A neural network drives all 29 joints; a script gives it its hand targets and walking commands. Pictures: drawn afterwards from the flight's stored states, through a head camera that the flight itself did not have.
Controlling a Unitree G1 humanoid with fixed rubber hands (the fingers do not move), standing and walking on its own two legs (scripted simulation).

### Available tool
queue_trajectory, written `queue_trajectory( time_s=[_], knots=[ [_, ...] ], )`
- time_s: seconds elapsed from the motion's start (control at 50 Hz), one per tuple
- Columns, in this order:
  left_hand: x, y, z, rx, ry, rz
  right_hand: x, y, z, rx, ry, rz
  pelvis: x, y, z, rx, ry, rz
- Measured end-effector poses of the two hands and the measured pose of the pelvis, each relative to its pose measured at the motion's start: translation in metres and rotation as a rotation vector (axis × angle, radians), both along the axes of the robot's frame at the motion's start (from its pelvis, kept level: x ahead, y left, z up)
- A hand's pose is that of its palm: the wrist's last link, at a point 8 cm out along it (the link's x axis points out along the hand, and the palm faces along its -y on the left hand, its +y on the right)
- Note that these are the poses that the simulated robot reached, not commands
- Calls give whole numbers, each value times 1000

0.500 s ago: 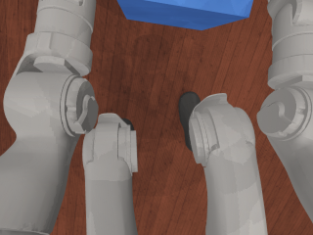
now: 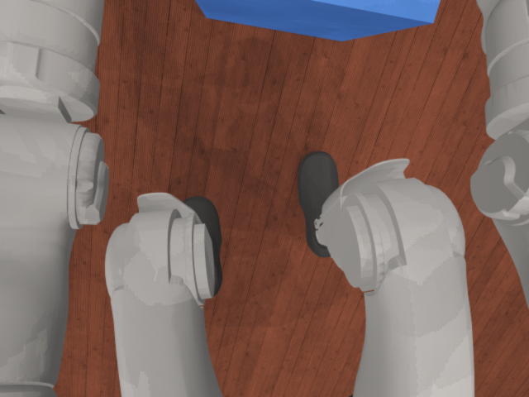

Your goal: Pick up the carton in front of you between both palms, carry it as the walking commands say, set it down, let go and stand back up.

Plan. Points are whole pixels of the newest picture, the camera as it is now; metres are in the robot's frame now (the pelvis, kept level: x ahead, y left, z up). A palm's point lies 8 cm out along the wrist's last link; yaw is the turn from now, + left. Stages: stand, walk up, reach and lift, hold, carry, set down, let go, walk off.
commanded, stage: set down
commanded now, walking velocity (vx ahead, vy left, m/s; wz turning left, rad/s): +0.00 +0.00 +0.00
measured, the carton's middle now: out of the picture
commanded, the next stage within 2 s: let go in 1.02 s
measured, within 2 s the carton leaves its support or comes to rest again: neither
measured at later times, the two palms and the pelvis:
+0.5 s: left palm out of the picture +0.62 +0.08 -0.01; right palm out of the picture +0.52 -0.29 -0.01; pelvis +0.00 +0.00 +0.09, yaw +0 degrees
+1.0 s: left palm out of the picture +0.62 +0.08 +0.14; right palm out of the picture +0.52 -0.30 +0.14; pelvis +0.02 -0.01 +0.23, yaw +0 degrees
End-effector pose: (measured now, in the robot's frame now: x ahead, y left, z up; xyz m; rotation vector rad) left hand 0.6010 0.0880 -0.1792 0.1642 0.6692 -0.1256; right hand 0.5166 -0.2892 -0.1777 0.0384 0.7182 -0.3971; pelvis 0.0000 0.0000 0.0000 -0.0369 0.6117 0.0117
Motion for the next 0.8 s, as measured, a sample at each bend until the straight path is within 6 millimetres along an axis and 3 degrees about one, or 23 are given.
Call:
queue_trajectory(
  time_s=[0.14,0.34,0.54,0.8],
  knots=[
    [12,-14,50,2,-56,0,9,-1,44,19,-77,6,-6,-4,10,15,-1,-19],
    [17,-20,133,7,-24,27,5,-3,125,21,-81,-1,-7,-4,58,38,75,-44],
    [19,-8,182,6,-40,29,9,-2,178,1,-90,6,1,-5,102,42,164,-39],
    [21,-8,258,9,-38,15,6,-14,258,-1,-87,5,17,-6,172,41,219,-40]
  ],
)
